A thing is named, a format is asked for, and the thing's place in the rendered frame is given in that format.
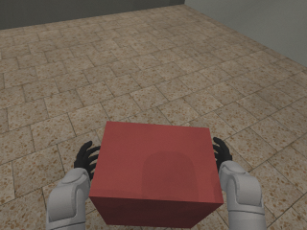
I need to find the robot right forearm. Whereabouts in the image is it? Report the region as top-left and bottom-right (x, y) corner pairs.
(218, 160), (267, 230)

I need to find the robot left hand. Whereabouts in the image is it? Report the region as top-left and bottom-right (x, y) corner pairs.
(74, 141), (101, 182)

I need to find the robot left forearm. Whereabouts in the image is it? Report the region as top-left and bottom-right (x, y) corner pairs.
(45, 168), (91, 230)

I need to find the robot right hand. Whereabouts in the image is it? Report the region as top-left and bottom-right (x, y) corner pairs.
(212, 137), (233, 173)

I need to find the carton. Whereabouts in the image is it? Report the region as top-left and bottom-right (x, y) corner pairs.
(88, 121), (224, 229)

